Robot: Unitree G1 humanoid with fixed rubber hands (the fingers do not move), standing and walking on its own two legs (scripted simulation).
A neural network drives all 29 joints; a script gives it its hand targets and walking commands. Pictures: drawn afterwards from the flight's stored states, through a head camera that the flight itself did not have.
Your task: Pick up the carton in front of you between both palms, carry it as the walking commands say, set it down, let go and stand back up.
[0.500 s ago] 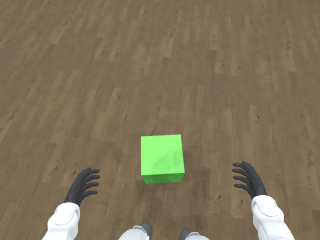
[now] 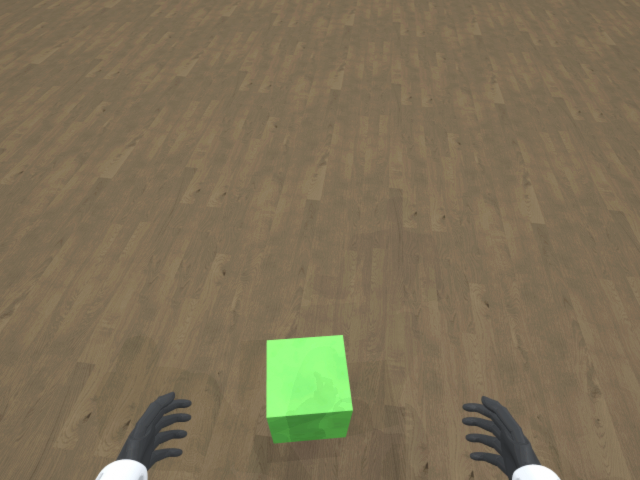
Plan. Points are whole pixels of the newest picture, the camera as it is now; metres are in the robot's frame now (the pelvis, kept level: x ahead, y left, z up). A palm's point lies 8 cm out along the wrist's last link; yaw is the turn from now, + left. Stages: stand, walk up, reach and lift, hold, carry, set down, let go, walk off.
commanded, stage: let go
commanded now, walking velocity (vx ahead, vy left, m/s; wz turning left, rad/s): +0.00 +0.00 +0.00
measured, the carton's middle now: (307, 390) +0.45 +0.03 -0.65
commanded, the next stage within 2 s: stand in 0.14 s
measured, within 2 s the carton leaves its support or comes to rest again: neither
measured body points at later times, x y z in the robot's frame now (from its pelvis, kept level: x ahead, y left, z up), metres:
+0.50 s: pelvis +0.02 +0.01 +0.00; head +0.03 +0.03 +0.44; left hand +0.16 +0.30 -0.11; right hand +0.16 -0.29 -0.09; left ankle -0.01 +0.12 -0.74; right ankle -0.03 -0.11 -0.74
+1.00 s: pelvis +0.01 +0.02 +0.00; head +0.01 +0.03 +0.45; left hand +0.13 +0.31 -0.11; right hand +0.14 -0.29 -0.10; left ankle -0.01 +0.12 -0.74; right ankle -0.03 -0.11 -0.74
